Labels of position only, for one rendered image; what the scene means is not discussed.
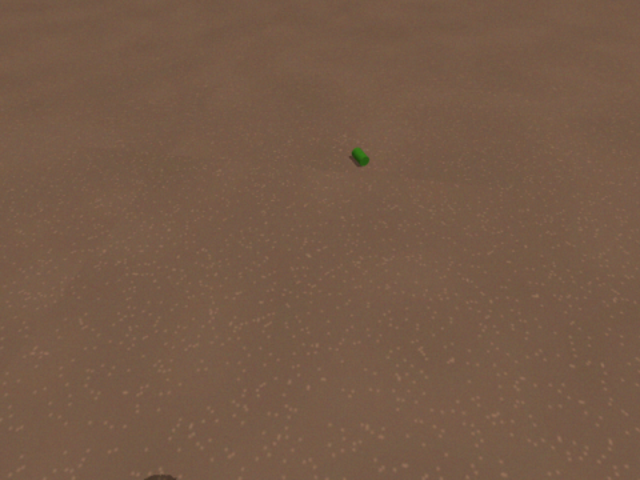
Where can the can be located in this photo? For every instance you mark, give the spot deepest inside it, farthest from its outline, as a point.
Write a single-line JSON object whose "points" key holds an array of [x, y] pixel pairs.
{"points": [[360, 156]]}

